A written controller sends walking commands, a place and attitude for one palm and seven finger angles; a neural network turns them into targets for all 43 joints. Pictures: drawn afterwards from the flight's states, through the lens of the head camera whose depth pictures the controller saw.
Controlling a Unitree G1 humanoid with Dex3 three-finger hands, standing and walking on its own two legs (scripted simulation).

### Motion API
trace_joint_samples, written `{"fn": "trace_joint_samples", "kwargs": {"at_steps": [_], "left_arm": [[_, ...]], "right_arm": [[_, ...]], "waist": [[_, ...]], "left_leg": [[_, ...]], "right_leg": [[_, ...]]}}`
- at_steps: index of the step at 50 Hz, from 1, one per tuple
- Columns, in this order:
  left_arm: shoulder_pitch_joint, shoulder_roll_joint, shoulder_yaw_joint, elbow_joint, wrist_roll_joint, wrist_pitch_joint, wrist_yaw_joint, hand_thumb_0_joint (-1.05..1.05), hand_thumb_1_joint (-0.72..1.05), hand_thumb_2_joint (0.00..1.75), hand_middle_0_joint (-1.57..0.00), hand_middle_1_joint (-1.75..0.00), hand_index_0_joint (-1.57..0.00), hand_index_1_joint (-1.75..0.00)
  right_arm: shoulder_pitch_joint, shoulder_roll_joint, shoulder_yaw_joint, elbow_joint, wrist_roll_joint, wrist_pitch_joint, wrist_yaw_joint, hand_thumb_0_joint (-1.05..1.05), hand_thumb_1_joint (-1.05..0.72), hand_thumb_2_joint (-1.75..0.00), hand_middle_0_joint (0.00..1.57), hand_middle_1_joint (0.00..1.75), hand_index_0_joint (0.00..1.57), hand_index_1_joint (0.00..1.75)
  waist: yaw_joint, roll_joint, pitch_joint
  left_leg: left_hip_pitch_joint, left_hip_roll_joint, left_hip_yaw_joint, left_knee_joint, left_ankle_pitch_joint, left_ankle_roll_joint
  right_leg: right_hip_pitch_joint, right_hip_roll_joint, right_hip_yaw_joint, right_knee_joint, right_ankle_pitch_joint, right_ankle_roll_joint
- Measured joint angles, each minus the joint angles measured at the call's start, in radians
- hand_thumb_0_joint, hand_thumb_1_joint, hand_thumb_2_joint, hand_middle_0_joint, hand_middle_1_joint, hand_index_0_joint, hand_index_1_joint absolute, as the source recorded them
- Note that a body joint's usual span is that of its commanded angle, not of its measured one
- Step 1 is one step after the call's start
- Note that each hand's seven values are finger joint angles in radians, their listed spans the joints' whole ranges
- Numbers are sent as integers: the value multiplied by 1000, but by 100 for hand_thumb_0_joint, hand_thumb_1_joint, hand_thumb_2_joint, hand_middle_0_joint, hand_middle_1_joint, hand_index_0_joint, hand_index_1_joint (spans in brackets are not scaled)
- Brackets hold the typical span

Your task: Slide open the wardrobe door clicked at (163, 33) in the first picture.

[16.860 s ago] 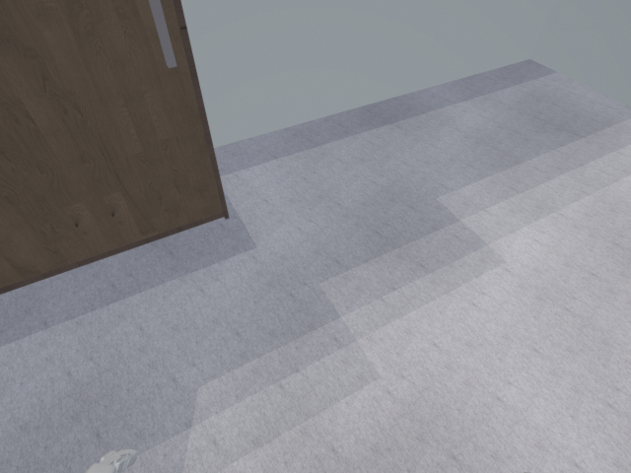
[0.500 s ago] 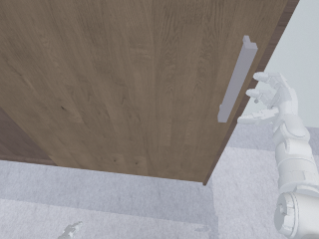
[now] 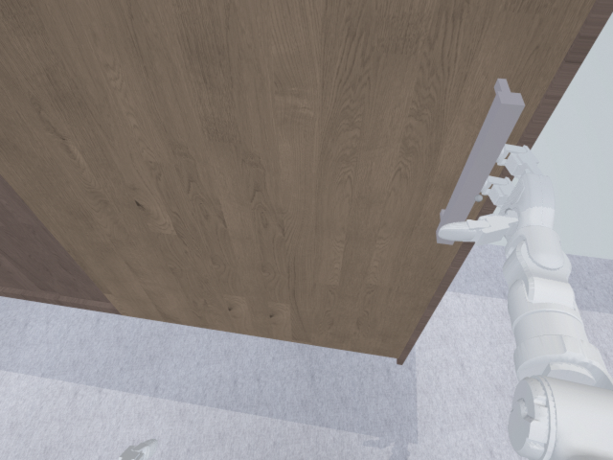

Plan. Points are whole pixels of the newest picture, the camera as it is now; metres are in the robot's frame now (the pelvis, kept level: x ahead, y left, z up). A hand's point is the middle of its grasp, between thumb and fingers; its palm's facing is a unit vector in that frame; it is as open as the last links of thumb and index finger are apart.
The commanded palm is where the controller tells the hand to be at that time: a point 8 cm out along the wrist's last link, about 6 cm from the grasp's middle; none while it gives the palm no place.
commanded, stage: feel for the door with the fingertips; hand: right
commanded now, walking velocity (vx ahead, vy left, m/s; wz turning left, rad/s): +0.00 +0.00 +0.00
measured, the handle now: (469, 171) +0.51 -0.16 +0.11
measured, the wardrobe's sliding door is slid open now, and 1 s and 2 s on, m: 0.00 0.00 0.00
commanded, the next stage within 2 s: slide the fingers in behind the handle in 0.42 s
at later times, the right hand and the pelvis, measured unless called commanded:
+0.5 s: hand (489, 188) +0.46 -0.17 +0.12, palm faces +0.05 +1.00 +0.01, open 13.7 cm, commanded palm +0.44 -0.22 +0.12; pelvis -0.01 -0.01 +0.00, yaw -1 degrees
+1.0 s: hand (483, 194) +0.46 -0.17 +0.12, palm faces +0.04 +1.00 +0.01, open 13.9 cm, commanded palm +0.43 -0.22 +0.12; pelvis -0.01 -0.02 -0.01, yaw +0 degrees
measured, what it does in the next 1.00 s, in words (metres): stands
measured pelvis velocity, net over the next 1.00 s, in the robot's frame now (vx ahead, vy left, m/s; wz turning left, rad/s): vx -0.01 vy -0.02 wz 0.00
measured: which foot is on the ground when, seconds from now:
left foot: down 0.00-1.00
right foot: down 0.00-1.00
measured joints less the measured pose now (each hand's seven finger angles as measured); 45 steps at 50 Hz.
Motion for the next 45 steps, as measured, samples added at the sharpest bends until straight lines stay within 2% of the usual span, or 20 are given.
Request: {"fn": "trace_joint_samples", "kwargs": {"at_steps": [5, 12, 17, 27, 37, 45], "left_arm": [[-19, -2, -3, -5, 3, -5, 2, 0, 90, 90, -21, -30, -20, -30], [-15, 9, -4, 6, -5, -7, 5, 0, 90, 90, -21, -30, -20, -30], [-5, 16, 0, 9, -3, -9, 4, 0, 90, 90, -21, -30, -20, -30], [16, 12, -2, 19, 8, -10, -5, 0, 90, 90, -21, -30, -20, -30], [35, 7, -9, 12, 9, -3, -9, 0, 90, 90, -21, -30, -20, -30], [43, 8, -4, -2, 9, -4, -14, 0, 90, 90, -21, -30, -20, -30]], "right_arm": [[-34, -33, -6, 35, -13, -15, -4, -2, 50, -30, 30, 120, 30, 120], [-99, -64, 6, 107, 11, -17, 41, -2, 50, -30, 30, 120, 30, 120], [-127, -62, 13, 137, 14, -19, 48, -2, 50, -30, 30, 120, 30, 120], [-157, -60, -6, 174, -13, -64, 30, -2, 50, -30, 35, 123, 35, 124], [-170, -78, -25, 202, -14, -59, 44, -2, 50, -30, 37, 124, 38, 125], [-130, -60, -10, 155, -9, -58, 14, -2, 50, -30, 33, 122, 34, 122]], "waist": [[1, 1, 11], [-6, 0, 10], [-3, 1, 10], [15, 8, 5], [27, 6, -4], [26, 1, -6]], "left_leg": [[-7, -1, 3, 2, 3, 2], [-18, 4, 13, 3, 6, 1], [-33, 8, 16, 10, 6, -2], [-69, 12, 11, 32, 2, -9], [-83, 10, 1, 34, 9, -15], [-81, 11, -5, 35, 9, -18]], "right_leg": [[-8, -1, 3, 3, 4, 2], [-26, 4, 14, 9, 8, 0], [-44, 8, 17, 18, 8, -3], [-81, 11, 12, 45, -1, -10], [-95, 9, 3, 54, -1, -17], [-92, 9, -2, 57, -5, -20]]}}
